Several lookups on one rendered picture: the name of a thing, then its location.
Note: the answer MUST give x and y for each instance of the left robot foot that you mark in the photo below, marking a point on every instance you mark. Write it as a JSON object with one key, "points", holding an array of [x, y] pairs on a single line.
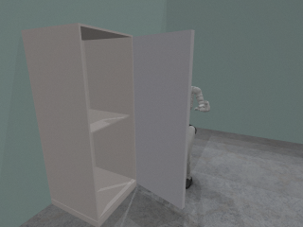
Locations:
{"points": [[188, 182]]}

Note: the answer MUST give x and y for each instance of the robot left shin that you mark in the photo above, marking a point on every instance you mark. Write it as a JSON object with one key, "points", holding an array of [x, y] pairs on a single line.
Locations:
{"points": [[189, 168]]}

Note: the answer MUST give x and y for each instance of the robot left upper arm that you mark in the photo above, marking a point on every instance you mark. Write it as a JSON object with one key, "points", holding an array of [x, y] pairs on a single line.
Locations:
{"points": [[199, 96]]}

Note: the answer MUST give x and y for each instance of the left robot hand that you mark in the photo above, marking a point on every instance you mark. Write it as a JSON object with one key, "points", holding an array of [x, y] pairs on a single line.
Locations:
{"points": [[205, 108]]}

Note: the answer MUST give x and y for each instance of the fridge door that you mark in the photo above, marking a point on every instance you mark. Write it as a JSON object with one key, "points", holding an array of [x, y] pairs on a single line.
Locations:
{"points": [[163, 64]]}

